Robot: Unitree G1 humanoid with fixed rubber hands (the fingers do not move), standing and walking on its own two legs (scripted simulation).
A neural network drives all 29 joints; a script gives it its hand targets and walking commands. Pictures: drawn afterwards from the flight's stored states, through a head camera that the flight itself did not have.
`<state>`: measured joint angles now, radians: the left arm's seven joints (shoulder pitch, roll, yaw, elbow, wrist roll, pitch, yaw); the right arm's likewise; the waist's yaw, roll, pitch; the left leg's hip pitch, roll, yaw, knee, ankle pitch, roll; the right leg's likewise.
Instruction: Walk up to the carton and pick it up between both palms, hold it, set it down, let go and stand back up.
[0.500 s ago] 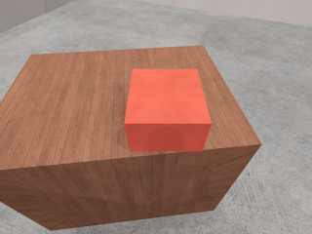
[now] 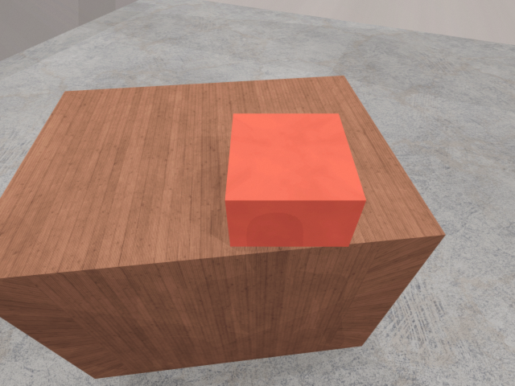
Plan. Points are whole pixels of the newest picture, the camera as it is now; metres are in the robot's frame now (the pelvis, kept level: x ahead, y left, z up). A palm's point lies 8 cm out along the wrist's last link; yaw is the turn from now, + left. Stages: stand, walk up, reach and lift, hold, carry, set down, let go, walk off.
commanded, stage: stand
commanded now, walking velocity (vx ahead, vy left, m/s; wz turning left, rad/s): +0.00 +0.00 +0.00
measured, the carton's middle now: (287, 176) +0.52 -0.05 +0.01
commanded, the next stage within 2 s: none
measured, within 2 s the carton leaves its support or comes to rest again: neither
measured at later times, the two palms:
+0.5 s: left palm out of the picture -0.05 +0.22 -0.15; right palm out of the picture -0.04 -0.21 -0.14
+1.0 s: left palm out of the picture -0.05 +0.20 -0.15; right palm out of the picture -0.04 -0.21 -0.15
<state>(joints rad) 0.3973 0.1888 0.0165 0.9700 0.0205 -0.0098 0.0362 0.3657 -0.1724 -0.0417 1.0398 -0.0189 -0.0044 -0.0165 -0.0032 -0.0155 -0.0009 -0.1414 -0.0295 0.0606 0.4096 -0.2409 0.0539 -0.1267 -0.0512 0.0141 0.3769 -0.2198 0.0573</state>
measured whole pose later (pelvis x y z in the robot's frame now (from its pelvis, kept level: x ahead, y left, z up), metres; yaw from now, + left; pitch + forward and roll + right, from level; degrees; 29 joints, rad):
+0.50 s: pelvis +0.00 +0.01 +0.00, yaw +0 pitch -2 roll +0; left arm 0.38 0.13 -0.01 1.13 0.01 0.00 0.05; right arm 0.37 -0.14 -0.02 1.10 -0.01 -0.01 -0.03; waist -0.01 -0.01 0.01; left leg -0.14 -0.05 0.06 0.41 -0.24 0.07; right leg -0.13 -0.07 0.02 0.39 -0.23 0.07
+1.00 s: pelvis +0.00 +0.00 +0.00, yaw +0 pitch -2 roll +0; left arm 0.35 0.12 -0.02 1.18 0.01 0.00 0.05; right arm 0.37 -0.12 0.00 1.12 -0.01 -0.02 -0.03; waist -0.01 -0.01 0.03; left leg -0.14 -0.04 0.06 0.41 -0.24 0.06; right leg -0.14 -0.06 0.02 0.40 -0.23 0.06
